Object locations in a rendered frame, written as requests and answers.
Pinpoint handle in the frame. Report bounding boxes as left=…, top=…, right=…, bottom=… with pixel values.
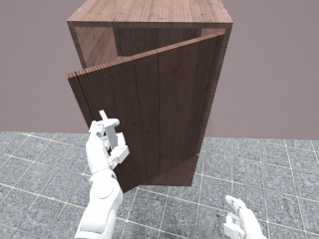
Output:
left=99, top=111, right=119, bottom=150

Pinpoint left robot forearm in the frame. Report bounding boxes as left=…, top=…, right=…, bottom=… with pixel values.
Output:
left=74, top=169, right=124, bottom=239

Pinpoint cupboard door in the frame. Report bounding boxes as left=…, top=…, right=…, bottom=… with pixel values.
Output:
left=66, top=32, right=225, bottom=194

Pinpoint left robot hand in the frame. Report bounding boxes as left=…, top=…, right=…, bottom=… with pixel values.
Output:
left=86, top=119, right=130, bottom=175

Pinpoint right robot hand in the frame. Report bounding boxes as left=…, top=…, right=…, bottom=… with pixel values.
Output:
left=223, top=195, right=262, bottom=239

